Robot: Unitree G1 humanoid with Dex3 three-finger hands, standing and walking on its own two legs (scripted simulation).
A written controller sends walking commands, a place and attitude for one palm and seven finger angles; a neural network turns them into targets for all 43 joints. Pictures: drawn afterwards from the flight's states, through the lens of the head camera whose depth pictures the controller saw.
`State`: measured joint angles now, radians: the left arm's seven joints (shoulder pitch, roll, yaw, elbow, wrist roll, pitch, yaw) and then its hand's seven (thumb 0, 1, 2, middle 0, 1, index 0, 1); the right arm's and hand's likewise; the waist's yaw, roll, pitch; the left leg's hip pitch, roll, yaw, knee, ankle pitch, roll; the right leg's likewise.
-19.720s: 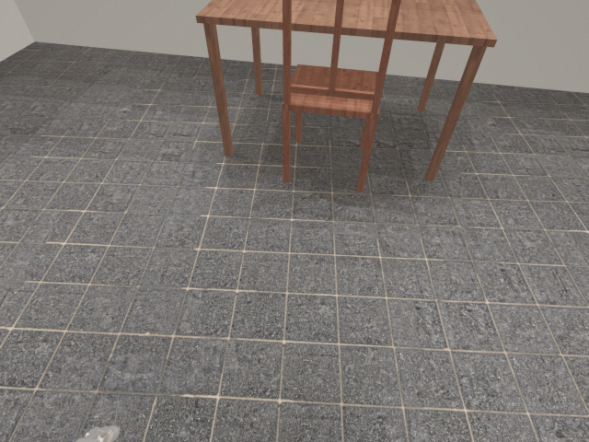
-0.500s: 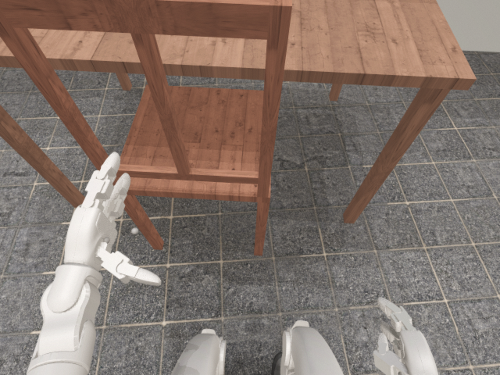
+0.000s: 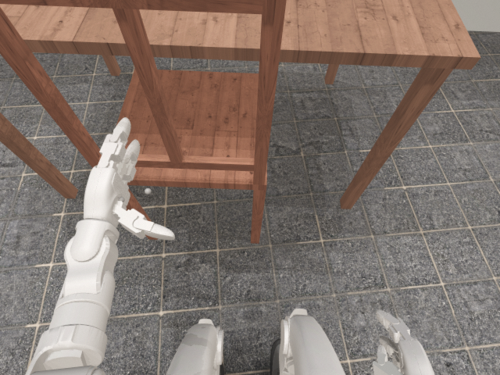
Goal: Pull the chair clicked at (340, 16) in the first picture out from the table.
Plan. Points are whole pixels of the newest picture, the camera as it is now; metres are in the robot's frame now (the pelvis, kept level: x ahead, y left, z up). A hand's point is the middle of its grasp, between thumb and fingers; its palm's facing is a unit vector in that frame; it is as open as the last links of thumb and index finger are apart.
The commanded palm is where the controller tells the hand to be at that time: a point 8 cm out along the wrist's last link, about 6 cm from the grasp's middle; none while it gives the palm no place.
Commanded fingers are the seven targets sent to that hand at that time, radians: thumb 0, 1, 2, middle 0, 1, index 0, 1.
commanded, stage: aim the fingers beside a spindle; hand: left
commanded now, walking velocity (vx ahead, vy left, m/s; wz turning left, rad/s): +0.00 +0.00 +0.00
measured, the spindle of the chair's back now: (158, 103) +0.55 +0.17 +0.06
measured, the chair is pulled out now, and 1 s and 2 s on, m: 0.00 0.00 0.00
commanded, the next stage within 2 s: push the fingers through the gap in 0.88 s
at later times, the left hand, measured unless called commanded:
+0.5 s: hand (160, 175) +0.42 +0.16 +0.03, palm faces -0.01 -1.00 -0.05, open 16.9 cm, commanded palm +0.39 +0.22 +0.03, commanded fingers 0.00 -0.50 0.30 -0.06 -0.08 -0.06 -0.08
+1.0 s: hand (159, 178) +0.41 +0.16 +0.03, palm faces -0.03 -1.00 -0.04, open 16.9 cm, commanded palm +0.39 +0.21 +0.02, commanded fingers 0.00 -0.50 0.30 -0.06 -0.08 -0.06 -0.08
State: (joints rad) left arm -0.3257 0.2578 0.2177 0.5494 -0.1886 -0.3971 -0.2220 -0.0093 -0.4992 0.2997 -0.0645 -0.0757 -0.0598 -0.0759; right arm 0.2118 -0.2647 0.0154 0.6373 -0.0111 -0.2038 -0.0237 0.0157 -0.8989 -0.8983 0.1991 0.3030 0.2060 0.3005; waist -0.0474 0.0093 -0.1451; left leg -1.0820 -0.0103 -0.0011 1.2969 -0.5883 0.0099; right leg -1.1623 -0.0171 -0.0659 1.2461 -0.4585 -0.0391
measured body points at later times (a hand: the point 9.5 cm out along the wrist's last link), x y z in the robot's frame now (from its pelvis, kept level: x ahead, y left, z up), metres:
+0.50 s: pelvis -0.01 +0.00 -0.01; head +0.12 -0.01 +0.42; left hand +0.42 +0.21 +0.03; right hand +0.09 -0.26 -0.13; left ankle +0.01 +0.11 -0.62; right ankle +0.07 -0.10 -0.62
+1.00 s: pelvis -0.01 +0.01 -0.01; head +0.12 +0.01 +0.42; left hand +0.41 +0.21 +0.03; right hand +0.12 -0.25 -0.12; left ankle +0.01 +0.11 -0.62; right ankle +0.07 -0.10 -0.62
